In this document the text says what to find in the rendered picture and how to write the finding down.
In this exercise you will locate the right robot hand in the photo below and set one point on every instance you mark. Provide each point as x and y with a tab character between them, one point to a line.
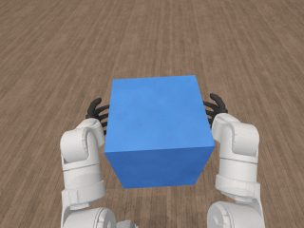
218	108

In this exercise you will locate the carton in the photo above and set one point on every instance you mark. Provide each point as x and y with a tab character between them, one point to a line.
157	133

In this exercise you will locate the robot left forearm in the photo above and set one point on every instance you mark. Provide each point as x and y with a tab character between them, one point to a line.
80	162

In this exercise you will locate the robot left upper arm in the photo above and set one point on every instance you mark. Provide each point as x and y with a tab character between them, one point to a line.
101	217

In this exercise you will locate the robot right forearm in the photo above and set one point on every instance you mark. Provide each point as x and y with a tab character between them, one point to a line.
237	173

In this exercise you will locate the left robot hand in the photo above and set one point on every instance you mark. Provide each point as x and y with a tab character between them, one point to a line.
93	113

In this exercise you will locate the robot right upper arm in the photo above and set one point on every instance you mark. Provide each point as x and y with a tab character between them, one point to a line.
225	214

